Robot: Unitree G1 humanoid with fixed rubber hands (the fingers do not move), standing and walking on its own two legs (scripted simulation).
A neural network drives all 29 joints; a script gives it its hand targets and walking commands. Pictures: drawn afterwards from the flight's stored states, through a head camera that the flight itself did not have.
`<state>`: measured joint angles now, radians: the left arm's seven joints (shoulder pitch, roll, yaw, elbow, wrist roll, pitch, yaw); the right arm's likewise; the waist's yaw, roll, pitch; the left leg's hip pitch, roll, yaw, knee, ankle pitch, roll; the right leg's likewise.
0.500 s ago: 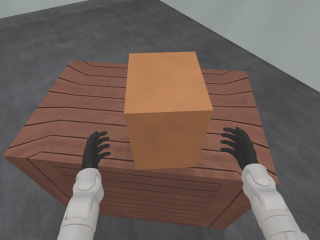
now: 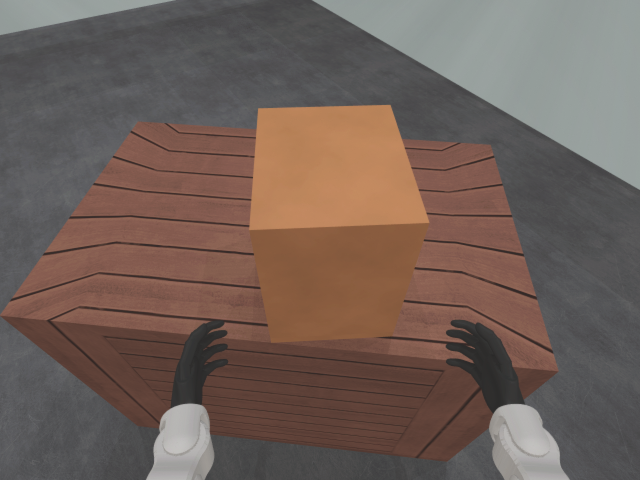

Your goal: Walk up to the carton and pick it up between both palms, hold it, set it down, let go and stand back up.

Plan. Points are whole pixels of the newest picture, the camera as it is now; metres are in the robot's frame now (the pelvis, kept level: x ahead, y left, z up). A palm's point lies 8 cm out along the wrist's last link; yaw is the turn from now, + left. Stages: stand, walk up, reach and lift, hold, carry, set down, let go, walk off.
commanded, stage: set down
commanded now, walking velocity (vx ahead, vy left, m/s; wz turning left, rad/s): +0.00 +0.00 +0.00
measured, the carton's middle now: (328, 228) +0.48 +0.03 +0.02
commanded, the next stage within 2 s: let go in 1.20 s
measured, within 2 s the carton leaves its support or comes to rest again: neither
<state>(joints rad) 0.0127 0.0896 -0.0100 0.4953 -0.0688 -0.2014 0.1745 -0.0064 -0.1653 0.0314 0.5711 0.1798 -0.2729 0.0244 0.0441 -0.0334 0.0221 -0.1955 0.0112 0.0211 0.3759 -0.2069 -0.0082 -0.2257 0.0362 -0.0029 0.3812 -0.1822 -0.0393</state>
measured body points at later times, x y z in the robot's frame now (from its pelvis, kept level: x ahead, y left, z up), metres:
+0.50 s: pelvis +0.02 +0.01 +0.00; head +0.04 +0.02 +0.45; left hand +0.23 +0.21 -0.06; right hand +0.24 -0.19 -0.06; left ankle -0.01 +0.12 -0.75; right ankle +0.01 -0.09 -0.75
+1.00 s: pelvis +0.02 +0.01 +0.00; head +0.04 +0.02 +0.45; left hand +0.19 +0.23 -0.09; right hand +0.19 -0.20 -0.08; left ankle -0.01 +0.12 -0.75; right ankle +0.01 -0.09 -0.75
